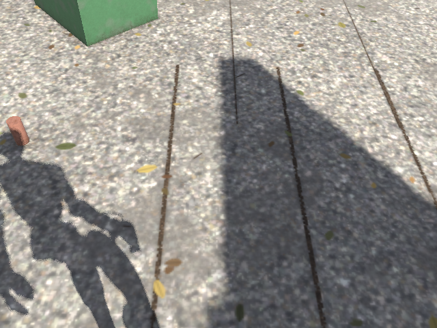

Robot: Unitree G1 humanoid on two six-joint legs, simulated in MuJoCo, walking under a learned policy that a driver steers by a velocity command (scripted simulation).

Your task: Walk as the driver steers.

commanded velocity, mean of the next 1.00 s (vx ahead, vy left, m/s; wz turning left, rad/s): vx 0.50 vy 0.00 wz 0.01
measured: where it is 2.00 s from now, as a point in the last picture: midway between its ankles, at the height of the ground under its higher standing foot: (214, 282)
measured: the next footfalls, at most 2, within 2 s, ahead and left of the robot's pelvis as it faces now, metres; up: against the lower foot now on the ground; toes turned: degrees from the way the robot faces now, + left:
left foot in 0.18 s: +0.24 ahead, +0.16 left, -0.16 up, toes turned +11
right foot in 0.64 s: +0.61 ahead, -0.04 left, -0.31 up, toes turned +5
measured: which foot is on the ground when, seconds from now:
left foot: up 0.00-0.16, down 0.18-0.64, up 0.66-1.00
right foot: down 0.00-0.20, up 0.22-0.62, down 0.64-1.00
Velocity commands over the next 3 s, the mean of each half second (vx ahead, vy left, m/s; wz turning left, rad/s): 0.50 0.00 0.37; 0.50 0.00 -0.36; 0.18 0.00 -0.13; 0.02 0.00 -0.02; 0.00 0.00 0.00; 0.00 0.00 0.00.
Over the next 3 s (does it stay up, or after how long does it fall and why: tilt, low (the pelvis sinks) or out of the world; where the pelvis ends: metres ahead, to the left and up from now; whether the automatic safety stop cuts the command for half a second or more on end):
stays up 0.80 0.05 -0.28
